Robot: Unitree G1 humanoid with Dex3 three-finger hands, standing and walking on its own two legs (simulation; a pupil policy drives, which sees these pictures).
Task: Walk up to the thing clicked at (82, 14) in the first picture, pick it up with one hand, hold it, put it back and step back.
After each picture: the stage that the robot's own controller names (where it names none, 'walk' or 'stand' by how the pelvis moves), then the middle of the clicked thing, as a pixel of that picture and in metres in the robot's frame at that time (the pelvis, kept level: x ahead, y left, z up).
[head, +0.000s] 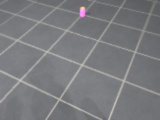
stand; (82, 11) +2.14 +0.04 -0.72
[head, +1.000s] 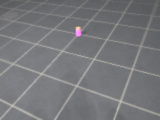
walk; (78, 31) +2.01 +0.29 -0.70
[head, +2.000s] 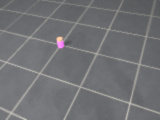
walk; (60, 42) +1.40 +0.39 -0.71
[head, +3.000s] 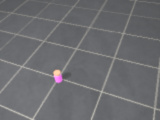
walk; (57, 76) +0.95 +0.34 -0.72
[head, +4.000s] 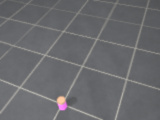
walk; (62, 103) +0.64 +0.25 -0.71
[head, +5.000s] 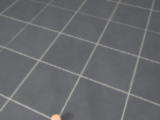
walk; out of the picture +0.43 +0.22 -0.70
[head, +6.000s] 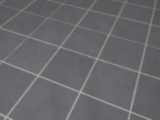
stand; out of the picture +0.34 +0.21 -0.72
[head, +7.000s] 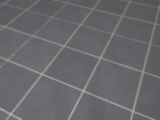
stand; out of the picture +0.36 +0.20 -0.72
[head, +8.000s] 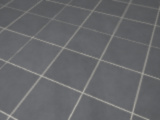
stand; out of the picture +0.35 +0.21 -0.72
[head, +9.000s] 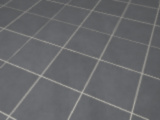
stand; out of the picture +0.35 +0.22 -0.72
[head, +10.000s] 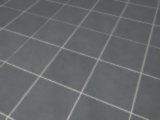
stand; out of the picture +0.35 +0.22 -0.72
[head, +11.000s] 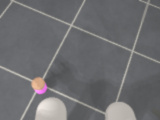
go down; (39, 85) +0.39 +0.23 -0.45
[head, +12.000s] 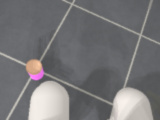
go down; (35, 70) +0.42 +0.24 -0.31
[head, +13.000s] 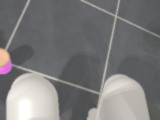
close in; (0, 62) +0.40 +0.27 -0.24
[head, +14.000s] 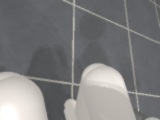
close; out of the picture +0.39 +0.29 -0.21
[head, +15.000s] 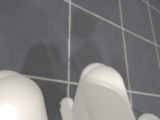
close; out of the picture +0.38 +0.29 -0.22
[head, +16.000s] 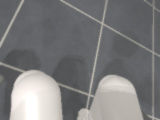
lift; out of the picture +0.32 +0.29 -0.16
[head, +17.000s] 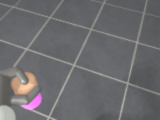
lift; (27, 91) +0.32 +0.19 +0.01
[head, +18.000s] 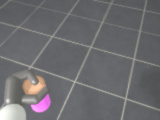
hold; (37, 94) +0.33 +0.17 +0.00
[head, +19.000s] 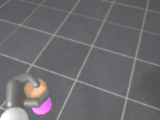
hold; (38, 97) +0.32 +0.17 -0.01
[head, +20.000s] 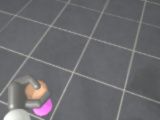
crouch; (39, 98) +0.32 +0.17 -0.05
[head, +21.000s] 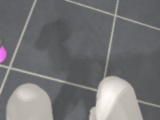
lower; out of the picture +0.46 +0.27 -0.10
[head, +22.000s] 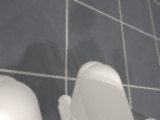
lower; out of the picture +0.40 +0.31 -0.22
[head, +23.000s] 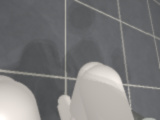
lower; out of the picture +0.40 +0.31 -0.22
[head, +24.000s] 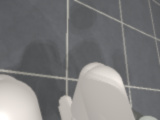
lower; out of the picture +0.40 +0.31 -0.22
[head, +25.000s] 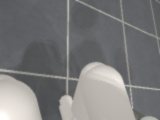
lower; out of the picture +0.39 +0.30 -0.22
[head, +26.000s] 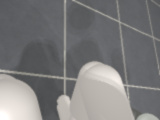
open; out of the picture +0.39 +0.28 -0.22
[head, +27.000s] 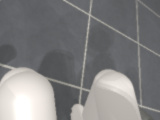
stand; out of the picture +0.38 +0.26 -0.23
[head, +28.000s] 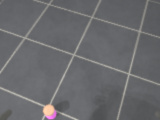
stand; (50, 112) +0.37 +0.21 -0.57
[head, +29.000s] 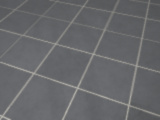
stand; out of the picture +0.35 +0.20 -0.66
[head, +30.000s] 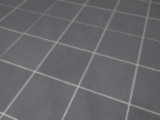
stand; out of the picture +0.36 +0.20 -0.67
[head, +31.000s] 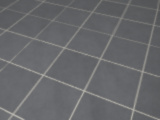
stand; out of the picture +0.37 +0.19 -0.72
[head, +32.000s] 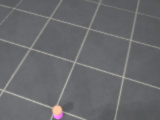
walk; (57, 112) +0.42 +0.17 -0.70
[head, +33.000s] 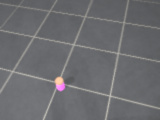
walk; (60, 83) +0.68 +0.25 -0.69
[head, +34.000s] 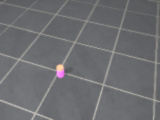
stand; (60, 71) +0.95 +0.23 -0.71
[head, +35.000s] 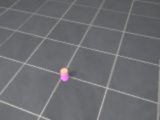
stand; (64, 74) +0.96 +0.23 -0.72
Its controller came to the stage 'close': yes
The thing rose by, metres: 0.71
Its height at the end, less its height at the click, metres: +0.00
